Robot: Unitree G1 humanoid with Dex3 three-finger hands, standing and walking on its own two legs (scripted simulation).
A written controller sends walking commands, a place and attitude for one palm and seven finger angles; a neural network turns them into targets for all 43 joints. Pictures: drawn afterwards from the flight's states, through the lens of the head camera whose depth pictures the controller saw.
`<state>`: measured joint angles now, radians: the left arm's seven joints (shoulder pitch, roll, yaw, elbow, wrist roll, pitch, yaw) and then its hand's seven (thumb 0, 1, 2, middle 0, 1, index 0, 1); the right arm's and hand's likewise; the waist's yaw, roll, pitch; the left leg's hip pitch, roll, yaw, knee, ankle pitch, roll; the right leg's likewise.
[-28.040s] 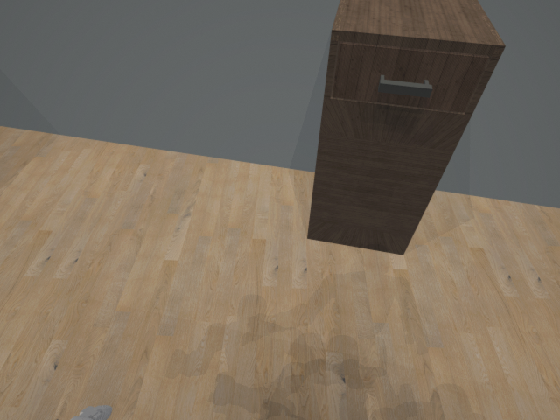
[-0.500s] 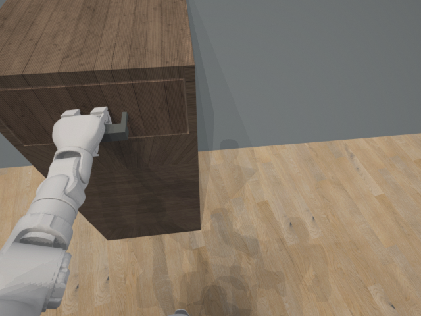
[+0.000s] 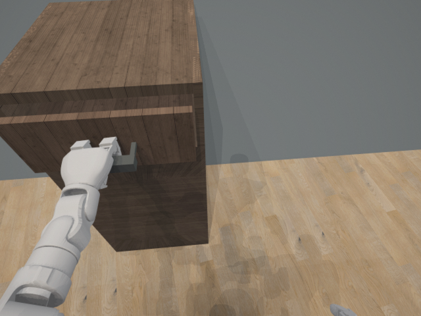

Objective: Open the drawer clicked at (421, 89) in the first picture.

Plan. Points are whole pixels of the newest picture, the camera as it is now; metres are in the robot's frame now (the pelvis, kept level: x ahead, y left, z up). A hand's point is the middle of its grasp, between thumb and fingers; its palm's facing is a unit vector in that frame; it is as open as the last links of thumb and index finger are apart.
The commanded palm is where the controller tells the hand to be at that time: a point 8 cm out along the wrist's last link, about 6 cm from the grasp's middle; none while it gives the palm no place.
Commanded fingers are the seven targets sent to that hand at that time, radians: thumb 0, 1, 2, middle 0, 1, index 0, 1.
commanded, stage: pull the drawer open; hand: left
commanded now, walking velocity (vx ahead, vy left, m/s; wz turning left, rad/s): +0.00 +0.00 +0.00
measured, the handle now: (103, 156) +0.42 +0.25 +0.05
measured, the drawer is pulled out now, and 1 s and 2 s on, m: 0.05 0.18 0.28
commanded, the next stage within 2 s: none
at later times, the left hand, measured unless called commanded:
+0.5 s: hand (94, 204) +0.32 +0.24 +0.03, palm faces +0.00 -0.07 -1.00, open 5.8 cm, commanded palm +0.28 +0.24 +0.09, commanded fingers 0.00 0.90 0.90 -0.40 -1.35 -0.40 -1.35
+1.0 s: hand (87, 237) +0.25 +0.23 +0.03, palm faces +0.02 -0.09 -1.00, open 5.9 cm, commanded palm +0.22 +0.24 +0.09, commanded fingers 0.00 0.90 0.90 -0.40 -1.35 -0.40 -1.35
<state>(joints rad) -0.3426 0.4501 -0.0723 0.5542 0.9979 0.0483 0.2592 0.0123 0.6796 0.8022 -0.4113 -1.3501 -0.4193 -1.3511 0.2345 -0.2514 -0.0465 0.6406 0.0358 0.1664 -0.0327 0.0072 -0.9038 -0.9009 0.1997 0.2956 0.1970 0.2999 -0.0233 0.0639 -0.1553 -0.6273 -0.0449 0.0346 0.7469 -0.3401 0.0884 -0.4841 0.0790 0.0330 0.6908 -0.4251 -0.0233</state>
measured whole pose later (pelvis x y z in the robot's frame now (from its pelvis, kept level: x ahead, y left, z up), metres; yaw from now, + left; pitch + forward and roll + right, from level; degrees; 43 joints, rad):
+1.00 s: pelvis -0.01 -0.01 +0.00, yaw +0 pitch +7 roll -1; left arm 0.17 0.42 -0.06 0.07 0.97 0.06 0.28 0.02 0.65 0.80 -0.41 -1.35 -0.42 -1.35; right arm 0.13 -0.24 -0.02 0.62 0.02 0.10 -0.03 0.01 -0.90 -0.90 0.20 0.30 0.20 0.30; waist 0.04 0.07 -0.13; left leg -0.52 -0.04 0.05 0.72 -0.33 0.07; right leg -0.39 0.08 0.05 0.70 -0.43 -0.04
